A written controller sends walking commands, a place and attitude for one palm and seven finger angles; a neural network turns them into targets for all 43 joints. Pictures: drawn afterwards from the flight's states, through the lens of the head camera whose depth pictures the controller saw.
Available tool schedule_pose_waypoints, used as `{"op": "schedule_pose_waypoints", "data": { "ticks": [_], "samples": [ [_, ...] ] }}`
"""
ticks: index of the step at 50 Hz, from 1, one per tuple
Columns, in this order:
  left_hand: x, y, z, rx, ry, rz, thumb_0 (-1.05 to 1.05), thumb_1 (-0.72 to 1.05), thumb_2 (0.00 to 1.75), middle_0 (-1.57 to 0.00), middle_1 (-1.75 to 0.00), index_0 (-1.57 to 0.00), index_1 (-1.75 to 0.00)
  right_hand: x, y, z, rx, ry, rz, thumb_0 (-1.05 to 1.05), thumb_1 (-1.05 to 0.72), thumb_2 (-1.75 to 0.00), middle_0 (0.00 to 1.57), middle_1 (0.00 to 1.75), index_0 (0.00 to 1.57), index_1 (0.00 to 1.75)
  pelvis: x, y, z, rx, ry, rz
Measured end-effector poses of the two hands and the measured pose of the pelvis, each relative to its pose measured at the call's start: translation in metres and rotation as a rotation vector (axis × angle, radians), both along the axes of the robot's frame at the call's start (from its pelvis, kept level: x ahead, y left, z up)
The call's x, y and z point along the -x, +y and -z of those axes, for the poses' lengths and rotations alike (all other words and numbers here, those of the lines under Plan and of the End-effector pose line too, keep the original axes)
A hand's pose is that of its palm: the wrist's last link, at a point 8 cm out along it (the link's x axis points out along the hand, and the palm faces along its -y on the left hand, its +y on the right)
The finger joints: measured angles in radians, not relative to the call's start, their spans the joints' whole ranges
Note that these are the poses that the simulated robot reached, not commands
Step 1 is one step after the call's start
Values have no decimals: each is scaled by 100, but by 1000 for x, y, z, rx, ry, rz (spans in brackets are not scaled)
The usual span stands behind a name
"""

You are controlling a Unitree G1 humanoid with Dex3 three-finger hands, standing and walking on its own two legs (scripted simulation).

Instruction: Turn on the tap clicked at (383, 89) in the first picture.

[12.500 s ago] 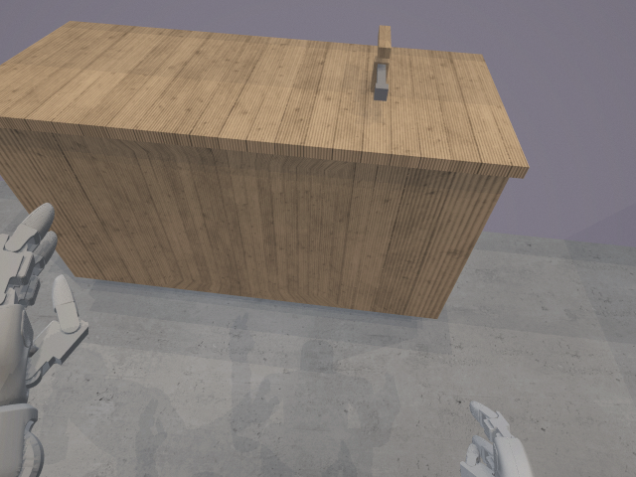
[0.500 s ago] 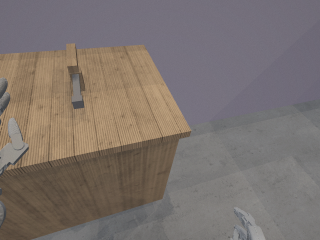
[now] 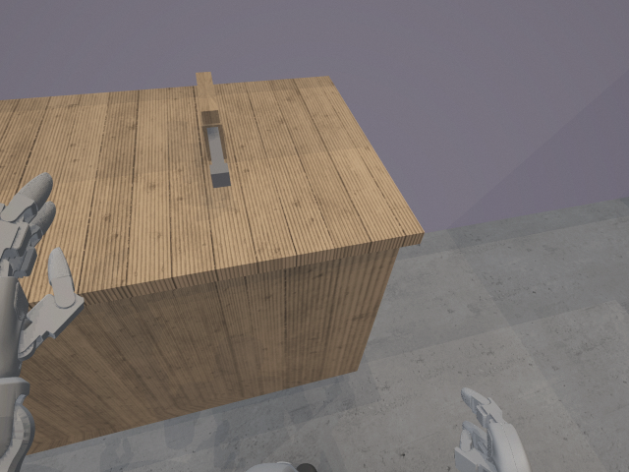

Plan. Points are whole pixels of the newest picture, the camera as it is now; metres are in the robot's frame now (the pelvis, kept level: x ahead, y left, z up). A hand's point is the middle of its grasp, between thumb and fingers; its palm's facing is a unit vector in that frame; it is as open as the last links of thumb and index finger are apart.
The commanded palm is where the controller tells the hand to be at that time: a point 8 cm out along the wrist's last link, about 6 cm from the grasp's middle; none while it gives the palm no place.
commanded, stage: come to a stop and stand still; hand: left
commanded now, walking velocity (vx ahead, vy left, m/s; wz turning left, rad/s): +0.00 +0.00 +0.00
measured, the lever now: (220, 175) +0.52 +0.20 +0.08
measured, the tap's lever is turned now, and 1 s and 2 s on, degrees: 0 0 0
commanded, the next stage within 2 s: look again from close up in 0.76 s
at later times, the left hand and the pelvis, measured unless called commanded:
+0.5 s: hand out of the picture +0.17 +0.35 +0.18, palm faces +0.41 -0.83 -0.38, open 7.4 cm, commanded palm +0.11 +0.37 +0.18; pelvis -0.07 +0.10 -0.02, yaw -3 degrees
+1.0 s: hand out of the picture +0.16 +0.36 +0.20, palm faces +0.41 -0.85 -0.34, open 7.4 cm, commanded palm +0.09 +0.40 +0.18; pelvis -0.07 +0.12 +0.00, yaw +0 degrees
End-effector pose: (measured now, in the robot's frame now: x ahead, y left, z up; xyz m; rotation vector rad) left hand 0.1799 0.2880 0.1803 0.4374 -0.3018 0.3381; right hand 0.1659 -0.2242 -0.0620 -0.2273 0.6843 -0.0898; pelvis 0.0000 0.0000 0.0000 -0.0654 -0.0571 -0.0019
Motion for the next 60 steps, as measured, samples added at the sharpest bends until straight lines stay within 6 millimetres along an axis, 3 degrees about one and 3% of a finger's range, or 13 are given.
{"op": "schedule_pose_waypoints", "data": {
  "ticks": [3, 7, 10, 15, 19, 25, 28, 31, 36, 42, 52, 56, 60],
  "samples": [
    [9, 5, 13, 31, -41, 26, 1, 89, 90, -20, -30, -21, -30, 5, 0, 7, 37, -4, 10, 2, -91, -90, 20, 30, 20, 30, 6, 9, 15, 26, -25, 7],
    [5, 17, 25, 80, -87, 47, 1, 89, 90, -21, -30, -21, -30, 19, 8, 14, 58, -5, 41, 2, -91, -90, 20, 30, 20, 30, 20, 19, 28, 24, -59, 19],
    [9, 30, 12, 77, -80, 35, 1, 89, 90, -21, -30, -21, -30, 35, 24, 14, 16, 10, 16, 2, -91, -90, 20, 30, 20, 29, 35, 28, 19, 3, -58, -10],
    [52, 44, -10, -122, -166, 84, 1, 89, 90, -21, -30, -21, -30, 56, 46, 30, -18, 42, -6, 2, -91, -90, 20, 30, 20, 29, 53, 46, 33, -46, -6, 0],
    [65, 65, -15, -133, -207, 71, 1, 89, 90, -21, -30, -21, -30, 71, 72, 30, 0, 69, -24, 2, -91, -90, 20, 30, 20, 29, 56, 67, 30, -66, 43, 10],
    [53, 98, -11, -83, -115, 11, 1, 89, 90, -21, -30, -21, -30, 95, 111, 32, -64, 39, 39, 2, -91, -90, 20, 30, 20, 29, 69, 96, 17, -103, -13, 48],
    [47, 94, -20, -81, -91, 40, 1, 89, 90, -20, -30, -21, -30, 109, 124, 28, -111, 78, 31, 2, -91, -90, 20, 30, 20, 30, 75, 99, 6, -72, -7, 23],
    [53, 83, -21, -122, -62, 92, 1, 89, 90, -20, -30, -21, -30, 116, 123, 32, -126, 84, 37, 2, -90, -90, 20, 30, 20, 30, 75, 100, 9, -55, 8, 33],
    [67, 87, 2, -125, 8, 110, 1, 89, 90, -21, -30, -21, -30, 121, 101, 44, -60, 114, 97, 2, -90, -90, 20, 30, 20, 30, 79, 104, 22, -31, -3, 23],
    [76, 113, 13, 5, -51, 18, 1, 89, 90, -21, -30, -22, -30, 117, 87, 22, 85, 117, 89, 2, -91, -90, 20, 30, 20, 30, 75, 112, 19, -35, 15, 27],
    [61, 109, -30, -70, -87, 24, 1, 89, 90, -20, -30, -21, -30, 86, 122, 1, -35, 20, 21, 2, -91, -90, 20, 30, 20, 29, 64, 116, -7, -32, 19, 5],
    [60, 105, -18, -137, 27, 4, 1, 89, 90, -20, -30, -21, -30, 72, 127, 11, -97, 2, 15, 1, -91, -90, 20, 30, 20, 30, 57, 107, -2, -57, 32, 22],
    [55, 100, -1, -74, 90, -48, 1, 89, 90, -21, -30, -21, -30, 65, 121, 24, -109, 35, 1, 1, -91, -90, 20, 30, 20, 30, 55, 99, -1, -42, 23, 13]
  ]
}}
